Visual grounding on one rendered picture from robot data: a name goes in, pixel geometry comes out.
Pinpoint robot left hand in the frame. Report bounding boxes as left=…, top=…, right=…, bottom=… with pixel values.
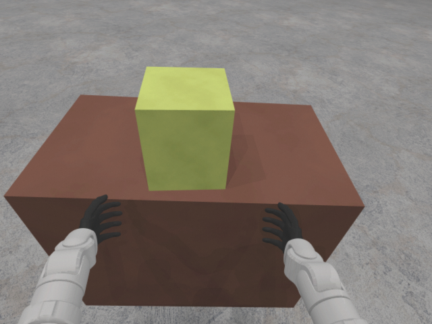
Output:
left=79, top=194, right=122, bottom=245

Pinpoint carton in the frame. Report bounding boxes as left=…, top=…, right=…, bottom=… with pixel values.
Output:
left=135, top=67, right=235, bottom=191

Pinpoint robot right hand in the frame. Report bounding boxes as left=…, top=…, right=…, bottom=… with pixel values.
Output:
left=262, top=202, right=303, bottom=254

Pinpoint robot left forearm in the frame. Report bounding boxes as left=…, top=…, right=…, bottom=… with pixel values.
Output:
left=18, top=228, right=98, bottom=324

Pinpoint pedestal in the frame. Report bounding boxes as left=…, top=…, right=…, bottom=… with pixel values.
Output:
left=4, top=94, right=365, bottom=308

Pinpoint robot right forearm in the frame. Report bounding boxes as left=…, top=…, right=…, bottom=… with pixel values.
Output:
left=283, top=238, right=369, bottom=324

